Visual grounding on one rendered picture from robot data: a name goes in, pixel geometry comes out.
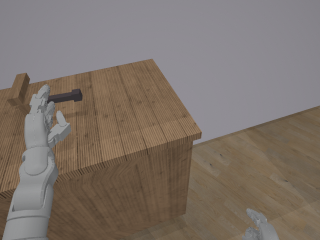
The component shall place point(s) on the counter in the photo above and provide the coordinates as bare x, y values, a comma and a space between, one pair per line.
125, 165

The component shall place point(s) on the tap lever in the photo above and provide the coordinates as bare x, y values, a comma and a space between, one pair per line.
75, 95

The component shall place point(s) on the left robot forearm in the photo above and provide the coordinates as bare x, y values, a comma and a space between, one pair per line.
31, 204

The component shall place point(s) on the right robot hand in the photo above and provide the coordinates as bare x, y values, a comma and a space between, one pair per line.
266, 230

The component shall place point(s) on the left robot hand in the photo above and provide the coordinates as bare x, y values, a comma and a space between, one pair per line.
39, 120

